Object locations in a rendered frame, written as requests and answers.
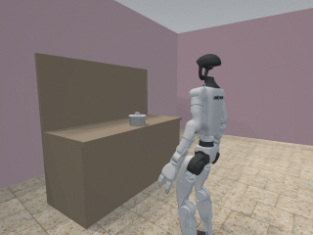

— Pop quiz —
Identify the right robot upper arm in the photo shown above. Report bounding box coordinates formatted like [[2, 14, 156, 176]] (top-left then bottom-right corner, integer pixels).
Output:
[[220, 89, 228, 125]]

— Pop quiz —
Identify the left robot upper arm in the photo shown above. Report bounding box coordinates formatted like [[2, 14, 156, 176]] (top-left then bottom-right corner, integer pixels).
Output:
[[189, 87, 206, 134]]

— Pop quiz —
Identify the lid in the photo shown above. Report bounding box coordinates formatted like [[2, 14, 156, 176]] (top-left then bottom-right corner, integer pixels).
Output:
[[129, 114, 146, 118]]

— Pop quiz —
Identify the table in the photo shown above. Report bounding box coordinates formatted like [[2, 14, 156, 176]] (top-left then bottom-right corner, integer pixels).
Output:
[[34, 53, 182, 229]]

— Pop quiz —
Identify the right robot thigh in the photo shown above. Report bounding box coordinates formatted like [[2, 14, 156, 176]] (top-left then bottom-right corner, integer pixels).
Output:
[[194, 152, 220, 203]]

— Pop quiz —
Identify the robot left forearm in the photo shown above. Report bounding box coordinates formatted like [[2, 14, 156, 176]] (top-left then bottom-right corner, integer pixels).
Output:
[[170, 120, 197, 166]]

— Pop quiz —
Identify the robot right forearm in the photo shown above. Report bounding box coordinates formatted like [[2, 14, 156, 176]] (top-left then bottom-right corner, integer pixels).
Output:
[[213, 122, 227, 146]]

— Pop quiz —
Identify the left robot hand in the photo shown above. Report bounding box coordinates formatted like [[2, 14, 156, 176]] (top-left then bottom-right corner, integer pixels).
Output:
[[158, 162, 178, 194]]

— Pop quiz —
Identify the pot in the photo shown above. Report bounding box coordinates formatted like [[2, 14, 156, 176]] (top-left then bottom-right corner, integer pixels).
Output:
[[129, 117, 146, 126]]

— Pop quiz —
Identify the right robot shin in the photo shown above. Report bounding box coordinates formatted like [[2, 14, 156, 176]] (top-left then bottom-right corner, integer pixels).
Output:
[[195, 188, 213, 235]]

